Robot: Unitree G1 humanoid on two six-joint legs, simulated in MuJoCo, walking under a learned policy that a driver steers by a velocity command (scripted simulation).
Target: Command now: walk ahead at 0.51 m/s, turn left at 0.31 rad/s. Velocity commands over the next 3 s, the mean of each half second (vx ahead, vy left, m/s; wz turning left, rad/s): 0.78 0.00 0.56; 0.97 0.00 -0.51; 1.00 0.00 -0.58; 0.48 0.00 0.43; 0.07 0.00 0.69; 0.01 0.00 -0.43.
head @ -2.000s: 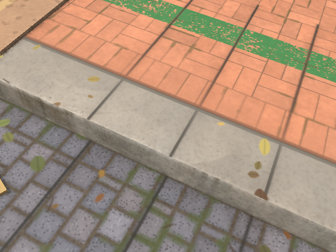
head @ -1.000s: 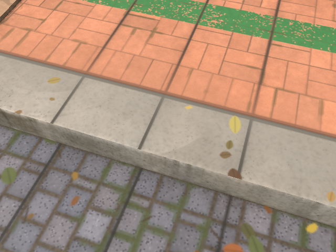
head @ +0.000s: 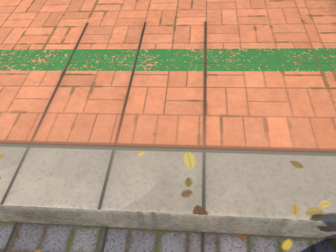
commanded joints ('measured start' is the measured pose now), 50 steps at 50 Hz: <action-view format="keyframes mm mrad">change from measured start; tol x64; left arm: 1 77 186 65 -7 -2 -46 28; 50 117 164 33 147 6 23 22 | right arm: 1 -146 -89 -25 -111 10 -69 -23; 50 -89 14 94 -212 -96 -195 41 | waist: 1 81 -158 64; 50 103 87 -28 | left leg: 1 -426 36 -138 3 51 5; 19 340 -144 224 -333 -131 265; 22 934 268 -766 -754 -476 368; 40 749 172 182 -811 631 -8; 45 287 238 248 -322 2366 -13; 46 247 181 232 239 2244 -17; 47 -69 -108 160 861 490 -24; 50 -384 -107 -136 932 79 96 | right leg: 1 291 -380 289 -222 -340 -110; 13 183 -328 -155 -310 -99 -33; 19 192 -323 -272 404 1164 -20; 21 -524 -38 -189 1123 -199 71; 37 -1417 -15 41 1884 -203 -93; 45 -124 189 -325 1054 -322 -132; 48 166 -113 1215 30 -480 -470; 50 -47 -137 1174 9 -353 -332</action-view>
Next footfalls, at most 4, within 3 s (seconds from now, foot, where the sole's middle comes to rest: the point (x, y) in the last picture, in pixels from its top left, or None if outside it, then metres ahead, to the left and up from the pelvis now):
0.38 left None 0.33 0.24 -0.79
0.92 right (109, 184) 0.76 0.30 -0.63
1.30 left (86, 113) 1.17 0.46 -0.63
1.68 right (147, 63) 1.55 0.17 -0.63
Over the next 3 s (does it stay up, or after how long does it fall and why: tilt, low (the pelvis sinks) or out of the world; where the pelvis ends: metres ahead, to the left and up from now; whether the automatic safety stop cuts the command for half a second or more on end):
stays up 1.67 0.31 0.14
